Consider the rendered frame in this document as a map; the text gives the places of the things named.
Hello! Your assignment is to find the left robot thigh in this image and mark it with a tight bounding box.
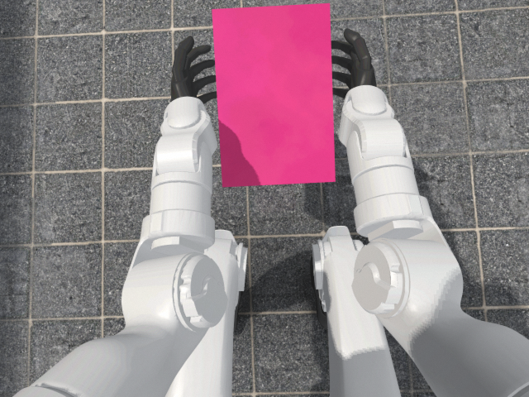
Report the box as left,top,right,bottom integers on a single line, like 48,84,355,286
165,238,248,397

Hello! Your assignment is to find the robot right shin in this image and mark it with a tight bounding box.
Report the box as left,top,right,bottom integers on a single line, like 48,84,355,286
318,226,364,312

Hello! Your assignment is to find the right robot forearm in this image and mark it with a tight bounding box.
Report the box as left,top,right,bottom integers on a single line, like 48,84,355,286
338,85,463,277

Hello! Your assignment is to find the robot left hand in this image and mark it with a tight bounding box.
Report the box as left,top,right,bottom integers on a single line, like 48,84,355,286
171,36,217,104

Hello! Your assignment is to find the left robot forearm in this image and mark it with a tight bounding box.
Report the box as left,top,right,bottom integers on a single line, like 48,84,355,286
122,97,217,290

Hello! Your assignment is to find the robot right hand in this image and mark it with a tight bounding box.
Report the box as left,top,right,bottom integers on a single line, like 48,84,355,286
331,28,377,98

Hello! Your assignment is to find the carton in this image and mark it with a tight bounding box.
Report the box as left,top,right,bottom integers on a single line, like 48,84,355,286
212,3,336,187

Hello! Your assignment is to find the robot right upper arm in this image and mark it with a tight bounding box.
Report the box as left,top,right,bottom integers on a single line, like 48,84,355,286
351,238,529,397

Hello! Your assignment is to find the robot left upper arm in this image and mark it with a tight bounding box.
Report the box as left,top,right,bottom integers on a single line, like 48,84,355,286
13,252,228,397

